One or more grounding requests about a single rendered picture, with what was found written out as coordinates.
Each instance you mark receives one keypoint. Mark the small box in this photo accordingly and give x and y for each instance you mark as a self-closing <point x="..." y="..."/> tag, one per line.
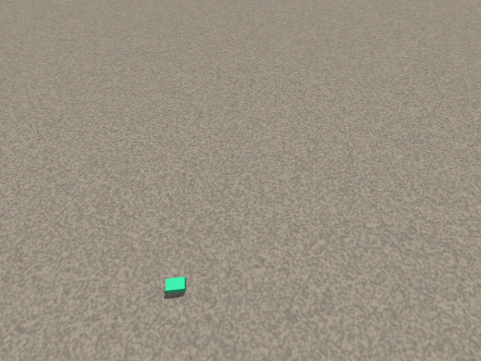
<point x="175" y="285"/>

